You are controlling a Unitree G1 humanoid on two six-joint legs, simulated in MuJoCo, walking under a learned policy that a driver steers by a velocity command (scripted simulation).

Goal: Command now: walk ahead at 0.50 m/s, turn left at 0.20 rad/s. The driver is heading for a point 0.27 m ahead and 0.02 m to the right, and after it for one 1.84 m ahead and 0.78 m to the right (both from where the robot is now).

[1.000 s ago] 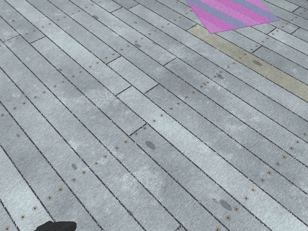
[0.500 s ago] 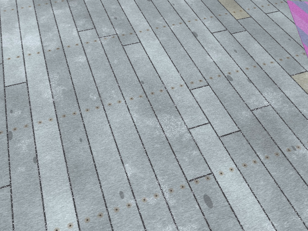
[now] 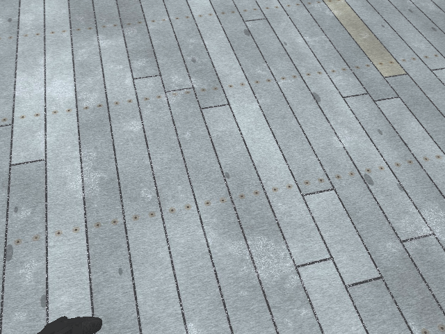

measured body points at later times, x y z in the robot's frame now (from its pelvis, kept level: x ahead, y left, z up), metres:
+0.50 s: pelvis +0.19 -0.04 +0.00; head +0.22 -0.05 +0.45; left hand +0.31 +0.25 -0.11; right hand +0.34 -0.33 -0.09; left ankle +0.28 +0.10 -0.72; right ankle +0.19 -0.13 -0.74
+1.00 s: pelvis +0.21 -0.06 -0.01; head +0.23 -0.08 +0.44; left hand +0.48 +0.13 -0.10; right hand +0.19 -0.38 -0.12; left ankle +0.28 +0.09 -0.74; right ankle +0.16 -0.15 -0.74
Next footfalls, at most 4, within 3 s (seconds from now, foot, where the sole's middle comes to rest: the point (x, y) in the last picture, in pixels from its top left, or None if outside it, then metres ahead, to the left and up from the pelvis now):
0.08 right None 0.23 -0.13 -0.78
0.56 left None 0.32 0.07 -0.78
0.98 right None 0.20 -0.17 -0.78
1.42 left None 0.32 0.03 -0.78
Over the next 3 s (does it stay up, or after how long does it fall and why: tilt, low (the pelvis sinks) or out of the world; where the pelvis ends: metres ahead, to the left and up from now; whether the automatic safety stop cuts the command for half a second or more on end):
stays up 0.41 -0.17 -0.02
